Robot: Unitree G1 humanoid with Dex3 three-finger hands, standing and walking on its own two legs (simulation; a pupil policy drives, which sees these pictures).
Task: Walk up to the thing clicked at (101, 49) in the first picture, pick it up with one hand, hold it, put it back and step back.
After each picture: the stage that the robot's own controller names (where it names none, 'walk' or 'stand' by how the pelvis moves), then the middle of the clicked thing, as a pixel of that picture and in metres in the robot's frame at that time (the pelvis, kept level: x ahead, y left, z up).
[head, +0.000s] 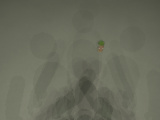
stand; (100, 46) +1.30 -0.24 -0.72
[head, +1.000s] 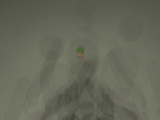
walk; (80, 53) +1.21 +0.08 -0.70
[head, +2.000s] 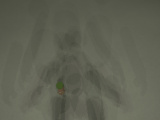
walk; (60, 88) +0.73 +0.22 -0.71
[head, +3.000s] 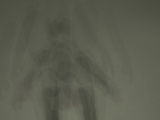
walk; out of the picture +0.40 +0.17 -0.70
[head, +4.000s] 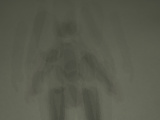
stand; out of the picture +0.29 +0.16 -0.72
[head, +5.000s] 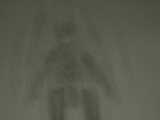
stand; out of the picture +0.30 +0.15 -0.73
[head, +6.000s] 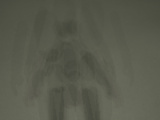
stand; out of the picture +0.29 +0.17 -0.73
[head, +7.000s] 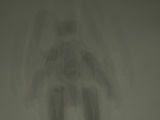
stand; out of the picture +0.28 +0.17 -0.73
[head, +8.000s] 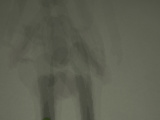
go down; out of the picture +0.31 +0.17 -0.65
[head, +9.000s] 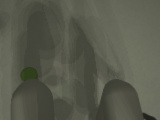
go down; (30, 77) +0.37 +0.20 -0.29
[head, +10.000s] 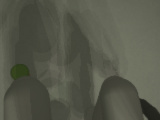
close in; (21, 74) +0.36 +0.21 -0.27
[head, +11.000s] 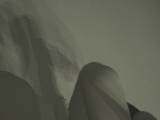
close; out of the picture +0.35 +0.23 -0.21
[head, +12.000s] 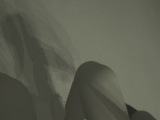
close; out of the picture +0.37 +0.26 -0.21
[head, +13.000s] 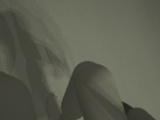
lift; out of the picture +0.36 +0.25 -0.22
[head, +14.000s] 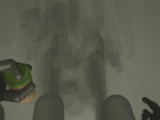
lift; (21, 84) +0.31 +0.20 -0.02
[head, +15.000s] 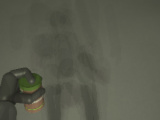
hold; (32, 93) +0.31 +0.17 +0.01
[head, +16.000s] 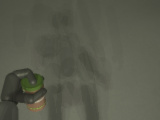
hold; (34, 92) +0.32 +0.17 +0.00
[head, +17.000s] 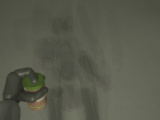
hold; (35, 91) +0.32 +0.16 +0.01
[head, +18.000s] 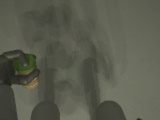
crouch; (27, 72) +0.38 +0.18 -0.07
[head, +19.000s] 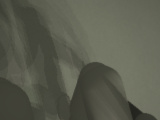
lower; out of the picture +0.38 +0.27 -0.22
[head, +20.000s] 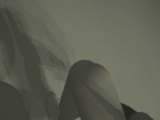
lower; out of the picture +0.40 +0.28 -0.22
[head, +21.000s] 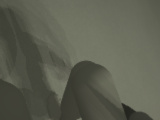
lower; out of the picture +0.39 +0.28 -0.22
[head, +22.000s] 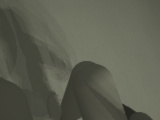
lower; out of the picture +0.39 +0.28 -0.22
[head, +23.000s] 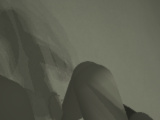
loosen; out of the picture +0.38 +0.27 -0.22
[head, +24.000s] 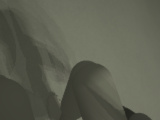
withdraw; out of the picture +0.37 +0.26 -0.22
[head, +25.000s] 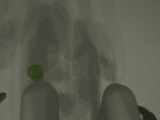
walk; (36, 74) +0.40 +0.21 -0.33
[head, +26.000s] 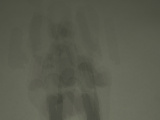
stand; out of the picture +0.32 +0.16 -0.66
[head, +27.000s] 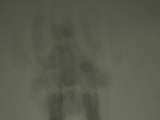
stand; out of the picture +0.34 +0.18 -0.66
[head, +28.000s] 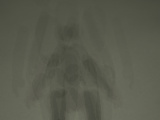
stand; out of the picture +0.34 +0.16 -0.70
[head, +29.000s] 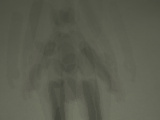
walk; out of the picture +0.36 +0.16 -0.71
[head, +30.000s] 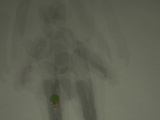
walk; (55, 101) +0.50 +0.19 -0.69
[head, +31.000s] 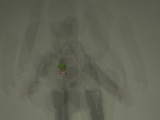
walk; (62, 69) +0.81 +0.20 -0.70
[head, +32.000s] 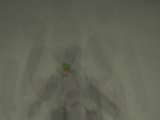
stand; (66, 70) +0.97 +0.15 -0.71
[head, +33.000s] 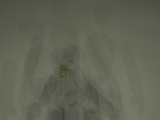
stand; (63, 71) +0.98 +0.17 -0.73
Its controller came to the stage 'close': yes
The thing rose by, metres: 0.72
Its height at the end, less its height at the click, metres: +0.00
